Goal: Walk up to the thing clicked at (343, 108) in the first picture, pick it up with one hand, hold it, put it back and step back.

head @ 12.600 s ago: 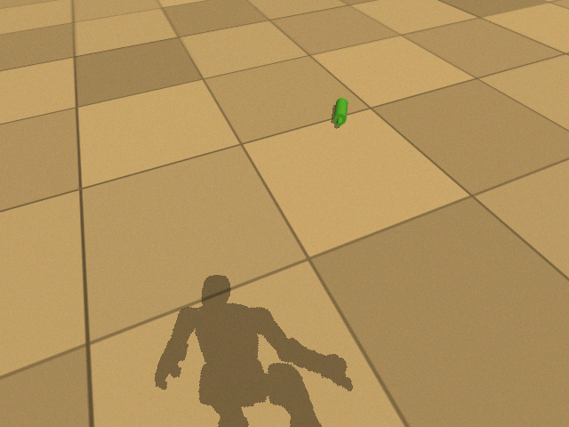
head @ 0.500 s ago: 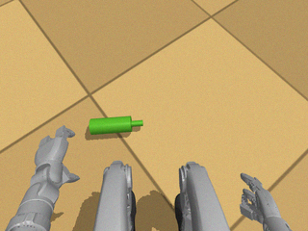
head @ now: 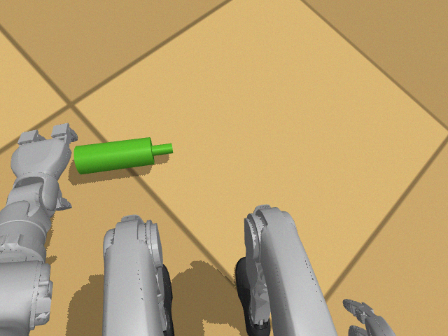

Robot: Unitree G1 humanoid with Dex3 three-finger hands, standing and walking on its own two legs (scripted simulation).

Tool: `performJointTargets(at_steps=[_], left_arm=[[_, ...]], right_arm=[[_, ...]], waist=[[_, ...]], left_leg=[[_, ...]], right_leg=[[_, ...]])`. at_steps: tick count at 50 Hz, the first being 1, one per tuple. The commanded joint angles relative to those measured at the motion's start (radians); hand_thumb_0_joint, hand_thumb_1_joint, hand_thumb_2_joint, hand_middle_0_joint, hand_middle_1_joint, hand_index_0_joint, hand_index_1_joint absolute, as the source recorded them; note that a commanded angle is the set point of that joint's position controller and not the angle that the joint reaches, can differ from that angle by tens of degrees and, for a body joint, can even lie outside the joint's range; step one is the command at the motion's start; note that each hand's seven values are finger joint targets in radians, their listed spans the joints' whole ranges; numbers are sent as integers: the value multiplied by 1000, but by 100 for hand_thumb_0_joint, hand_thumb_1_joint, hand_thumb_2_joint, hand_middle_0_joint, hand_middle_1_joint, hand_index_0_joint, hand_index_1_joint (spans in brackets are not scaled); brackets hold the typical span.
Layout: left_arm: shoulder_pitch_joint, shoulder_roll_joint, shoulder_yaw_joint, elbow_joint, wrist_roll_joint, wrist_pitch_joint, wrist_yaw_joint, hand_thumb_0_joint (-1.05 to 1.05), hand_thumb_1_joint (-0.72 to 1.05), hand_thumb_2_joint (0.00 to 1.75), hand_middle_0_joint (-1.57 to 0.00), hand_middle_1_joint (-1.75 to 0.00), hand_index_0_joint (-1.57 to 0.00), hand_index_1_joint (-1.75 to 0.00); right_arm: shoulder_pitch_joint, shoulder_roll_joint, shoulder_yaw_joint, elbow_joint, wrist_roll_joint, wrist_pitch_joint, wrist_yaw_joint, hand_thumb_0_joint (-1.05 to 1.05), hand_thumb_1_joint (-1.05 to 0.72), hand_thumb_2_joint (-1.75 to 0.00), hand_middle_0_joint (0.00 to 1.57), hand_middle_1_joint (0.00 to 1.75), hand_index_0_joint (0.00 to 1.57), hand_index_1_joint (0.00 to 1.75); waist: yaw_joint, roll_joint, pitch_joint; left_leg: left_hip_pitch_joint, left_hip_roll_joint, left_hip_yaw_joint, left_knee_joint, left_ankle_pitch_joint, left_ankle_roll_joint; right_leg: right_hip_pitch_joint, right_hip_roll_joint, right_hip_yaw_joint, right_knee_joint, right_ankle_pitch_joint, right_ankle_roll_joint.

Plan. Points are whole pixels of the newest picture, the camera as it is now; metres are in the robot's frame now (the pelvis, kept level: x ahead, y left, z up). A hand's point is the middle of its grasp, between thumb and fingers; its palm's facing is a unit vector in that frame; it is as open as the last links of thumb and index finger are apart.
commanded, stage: rise first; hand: left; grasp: from above
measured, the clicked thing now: (127, 154) +0.53 +0.22 -0.35
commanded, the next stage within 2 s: none
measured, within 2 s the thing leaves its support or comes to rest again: neither
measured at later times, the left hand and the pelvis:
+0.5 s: hand (73, 164) +0.45 +0.30 -0.20, palm faces -0.43 -0.06 -0.90, open 14.1 cm; pelvis +0.00 +0.00 -0.04, yaw -2 degrees
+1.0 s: hand (79, 160) +0.47 +0.29 -0.22, palm faces -0.44 -0.06 -0.90, open 14.0 cm; pelvis +0.01 +0.00 -0.06, yaw -3 degrees
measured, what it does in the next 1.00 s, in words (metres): lowers itself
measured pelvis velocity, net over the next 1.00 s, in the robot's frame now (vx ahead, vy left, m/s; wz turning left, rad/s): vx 0.01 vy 0.00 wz -0.05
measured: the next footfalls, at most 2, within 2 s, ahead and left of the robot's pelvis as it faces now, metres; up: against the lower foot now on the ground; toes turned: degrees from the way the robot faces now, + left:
none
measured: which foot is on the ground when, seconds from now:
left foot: down 0.00-1.00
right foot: down 0.00-1.00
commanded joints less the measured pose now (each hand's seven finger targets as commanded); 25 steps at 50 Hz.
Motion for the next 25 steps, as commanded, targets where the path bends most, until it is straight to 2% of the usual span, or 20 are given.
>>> performJointTargets(at_steps=[1, 2, 4, 6, 8, 9, 10, 11, 12, 13, 17, 18, 19, 20, 21, 22, 23, 25], left_arm=[[-325, 284, 49, -128, 41, -15, 58, 0, -57, 104, -6, -100, -5, -100], [-322, 262, 27, -86, 52, -15, 60, 0, -57, 104, -6, -99, -5, -100], [-349, 284, 40, -87, 66, -22, 72, 0, -57, 104, -6, -100, -5, -101], [-368, 278, 33, -56, 82, -28, 83, 0, -56, 103, -5, -101, -6, -101], [-384, 303, 40, -51, 94, -34, 90, 0, -55, 101, -5, -102, -6, -101], [-401, 316, 42, -51, 102, -38, 93, 0, -55, 101, -5, -103, -6, -102], [-380, 301, 38, -15, 107, -35, 96, 0, -55, 101, -5, -103, -6, -102], [-396, 313, 46, -19, 102, -38, 103, 0, -54, 100, -5, -103, -6, -102], [-427, 323, 49, -46, 100, -44, 107, 0, -54, 100, -5, -104, -7, -102], [-404, 324, 46, 9, 106, -39, 109, 0, -55, 101, -6, -103, -7, -102], [-442, 349, 61, -2, 100, -37, 118, 0, -54, 100, -5, -105, -7, -103], [-407, 346, 62, 46, 106, -28, 119, 0, -54, 100, -5, -105, -7, -103], [-460, 354, 59, 6, 102, -33, 123, 0, -54, 99, -5, -104, -7, -102], [-442, 348, 56, 41, 101, -28, 122, 0, -54, 99, -5, -105, -7, -103], [-456, 370, 63, 19, 101, -31, 121, 0, -54, 99, -5, -105, -7, -103], [-446, 360, 60, 43, 106, -30, 121, 0, -54, 99, -5, -104, -7, -102], [-444, 372, 66, 40, 103, -31, 121, 0, -53, 98, -5, -105, -8, -103], [-436, 356, 52, 56, 100, -26, 120, 0, -54, 99, -5, -105, -7, -103]], right_arm=[[155, -208, -63, -28, -11, -3, -5, 0, -90, -91, 20, 30, 20, 30], [151, -214, -61, -31, -15, -2, -3, 0, -90, -90, 20, 30, 20, 30], [155, -209, -56, -28, -20, 2, 0, 0, -90, -91, 20, 30, 20, 30], [165, -216, -53, -21, -29, 4, 2, 0, -90, -90, 20, 30, 20, 30], [161, -211, -48, -14, -35, 5, 6, 0, -90, -90, 20, 30, 20, 30], [166, -210, -44, -13, -38, 7, 8, 0, -90, -91, 20, 30, 20, 30], [166, -218, -44, -17, -40, 8, 9, 0, -90, -90, 20, 30, 20, 30], [163, -214, -41, -14, -44, 8, 11, 0, -90, -90, 20, 30, 20, 30], [170, -212, -39, -11, -48, 8, 11, 0, -90, -91, 20, 30, 20, 30], [166, -212, -33, -14, -50, 7, 13, 0, -90, -91, 20, 30, 20, 30], [179, -213, -23, -6, -59, 6, 16, 0, -90, -91, 20, 30, 20, 30], [182, -217, -19, -7, -60, 6, 18, 0, -90, -91, 20, 30, 20, 30], [182, -217, -17, -8, -62, 6, 19, 0, -90, -90, 20, 30, 20, 30], [175, -220, -14, -8, -61, 5, 18, 0, -90, -91, 20, 30, 20, 30], [173, -214, -13, -6, -62, 6, 19, 0, -90, -91, 20, 30, 20, 30], [182, -220, -9, -7, -66, 7, 20, 0, -90, -91, 20, 30, 20, 30], [177, -216, -8, -8, -63, 6, 21, 0, -90, -91, 20, 30, 20, 30], [169, -215, -4, -12, -64, 6, 22, 0, -90, -91, 20, 30, 20, 30]], waist=[[10, 212, -640], [-3, 209, -622], [-3, 228, -640], [-22, 213, -620], [-14, 228, -617], [-20, 218, -630], [-25, 203, -632], [-26, 199, -619], [-31, 201, -645], [-34, 190, -635], [-38, 190, -653], [-40, 179, -645], [-52, 197, -657], [-49, 193, -642], [-47, 201, -644], [-55, 204, -636], [-45, 199, -632], [-50, 200, -615]], left_leg=[[554, -30, 25, -225, 81, 10], [547, -28, 21, -215, 84, 10], [532, -32, 34, -192, 99, 12], [507, -30, 26, -179, 76, 14], [496, -31, 32, -166, 75, 14], [481, -33, 40, -153, 87, 17], [478, -31, 39, -147, 85, 19], [466, -29, 39, -137, 81, 20], [452, -32, 48, -124, 93, 22], [440, -32, 51, -116, 93, 25], [417, -29, 54, -88, 120, 29], [422, -26, 49, -84, 128, 29], [419, -23, 48, -76, 125, 28], [411, -23, 46, -72, 119, 29], [400, -24, 49, -69, 122, 30], [392, -23, 49, -64, 125, 29], [377, -24, 47, -65, 113, 30], [376, -21, 46, -62, 102, 30]], right_leg=[[180, 23, -55, -218, 141, -50], [163, 20, -57, -206, 145, -49], [176, 23, -52, -202, 161, -48], [147, 22, -60, -187, 142, -45], [148, 23, -59, -180, 143, -47], [168, 25, -56, -181, 156, -45], [163, 25, -60, -180, 153, -43], [156, 25, -60, -176, 150, -42], [181, 28, -56, -180, 164, -39], [192, 29, -55, -181, 165, -37], [222, 31, -56, -167, 200, -31], [217, 32, -60, -164, 206, -31], [214, 33, -62, -154, 208, -31], [198, 35, -63, -151, 203, -32], [213, 36, -61, -150, 209, -32], [212, 37, -63, -146, 212, -30], [213, 39, -64, -142, 200, -33], [203, 42, -66, -146, 193, -33]])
